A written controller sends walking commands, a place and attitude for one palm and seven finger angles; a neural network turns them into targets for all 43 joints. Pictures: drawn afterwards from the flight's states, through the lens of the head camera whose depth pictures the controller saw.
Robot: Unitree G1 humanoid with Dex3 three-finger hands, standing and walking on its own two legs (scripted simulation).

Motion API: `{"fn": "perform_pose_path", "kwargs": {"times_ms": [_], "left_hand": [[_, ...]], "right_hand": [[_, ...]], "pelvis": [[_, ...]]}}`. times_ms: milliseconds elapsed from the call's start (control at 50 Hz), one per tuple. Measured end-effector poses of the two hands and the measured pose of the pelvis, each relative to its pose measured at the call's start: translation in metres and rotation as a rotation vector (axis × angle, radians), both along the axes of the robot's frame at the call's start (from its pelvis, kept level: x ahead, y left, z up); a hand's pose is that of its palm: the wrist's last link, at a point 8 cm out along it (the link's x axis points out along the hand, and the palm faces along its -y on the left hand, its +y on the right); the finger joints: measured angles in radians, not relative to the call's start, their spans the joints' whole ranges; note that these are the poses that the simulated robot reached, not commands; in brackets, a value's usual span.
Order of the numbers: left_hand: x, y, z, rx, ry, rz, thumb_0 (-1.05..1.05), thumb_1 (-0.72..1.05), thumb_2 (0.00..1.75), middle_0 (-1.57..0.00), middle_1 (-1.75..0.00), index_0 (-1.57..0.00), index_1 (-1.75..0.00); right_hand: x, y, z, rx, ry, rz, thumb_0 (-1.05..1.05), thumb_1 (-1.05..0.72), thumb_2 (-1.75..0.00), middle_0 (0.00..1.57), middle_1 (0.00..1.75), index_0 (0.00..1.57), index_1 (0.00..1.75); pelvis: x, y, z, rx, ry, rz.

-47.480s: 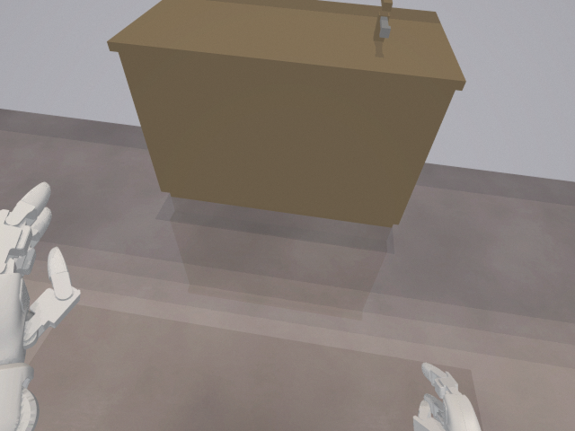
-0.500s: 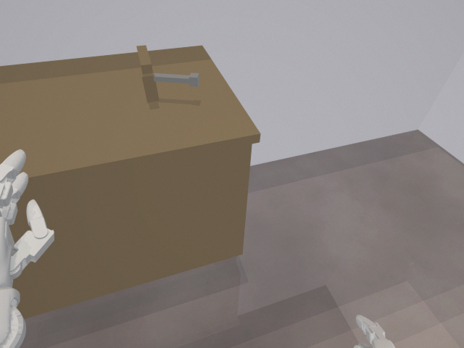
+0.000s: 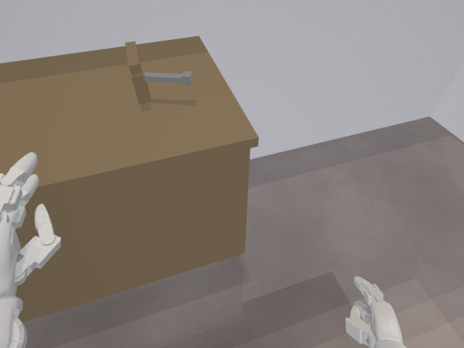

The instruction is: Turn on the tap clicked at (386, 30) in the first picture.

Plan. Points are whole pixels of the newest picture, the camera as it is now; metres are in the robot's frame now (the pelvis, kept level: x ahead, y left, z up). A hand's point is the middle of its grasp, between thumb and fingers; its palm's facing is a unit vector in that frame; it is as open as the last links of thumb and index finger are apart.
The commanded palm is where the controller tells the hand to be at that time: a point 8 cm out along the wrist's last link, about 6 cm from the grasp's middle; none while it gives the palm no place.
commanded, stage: stop stepping back and stand still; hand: left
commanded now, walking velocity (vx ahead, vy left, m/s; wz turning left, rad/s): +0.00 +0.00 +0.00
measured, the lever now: (187, 78) +0.74 +0.17 +0.09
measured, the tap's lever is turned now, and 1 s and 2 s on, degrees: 66 66 66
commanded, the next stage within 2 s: stand and check the lever's angle in 0.06 s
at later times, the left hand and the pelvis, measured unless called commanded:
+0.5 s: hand (28, 263) +0.19 +0.27 +0.15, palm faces +0.40 -0.84 -0.37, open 7.4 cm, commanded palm +0.13 +0.30 +0.18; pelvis -0.03 +0.02 +0.01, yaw +0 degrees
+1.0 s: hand (7, 271) +0.17 +0.29 +0.15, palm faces +0.43 -0.83 -0.36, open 7.4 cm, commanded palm +0.12 +0.32 +0.18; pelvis -0.03 +0.04 +0.00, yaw +1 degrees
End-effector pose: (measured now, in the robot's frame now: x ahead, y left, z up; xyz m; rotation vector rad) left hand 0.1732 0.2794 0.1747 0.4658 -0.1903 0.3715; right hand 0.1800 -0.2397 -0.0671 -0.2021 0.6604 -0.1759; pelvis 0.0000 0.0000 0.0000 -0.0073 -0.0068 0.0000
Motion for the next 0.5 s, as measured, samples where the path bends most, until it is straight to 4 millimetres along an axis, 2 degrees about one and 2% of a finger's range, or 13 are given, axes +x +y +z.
{"fn": "perform_pose_path", "kwargs": {"times_ms": [80,160,500], "left_hand": [[-0.002,-0.001,-0.001,-0.016,0.001,-0.003,0.01,0.89,0.90,-0.21,-0.30,-0.21,-0.31],[-0.008,0.002,-0.002,-0.024,0.006,0.003,0.01,0.89,0.90,-0.21,-0.30,-0.21,-0.31],[-0.028,0.025,-0.010,-0.047,0.029,0.027,0.01,0.89,0.90,-0.21,-0.30,-0.21,-0.31]], "right_hand": [[0.006,0.001,0.006,-0.007,-0.021,0.005,0.01,-0.91,-0.90,0.20,0.30,0.20,0.30],[0.003,0.005,0.007,-0.006,-0.018,0.008,0.01,-0.91,-0.90,0.20,0.30,0.20,0.30],[-0.052,0.030,-0.009,-0.003,0.097,0.010,0.01,-0.91,-0.90,0.20,0.30,0.20,0.30]], "pelvis": [[-0.001,0.001,0.001,0.000,-0.001,-0.001],[-0.003,0.003,0.002,-0.002,-0.004,0.000],[-0.026,0.022,0.005,-0.009,-0.010,0.002]]}}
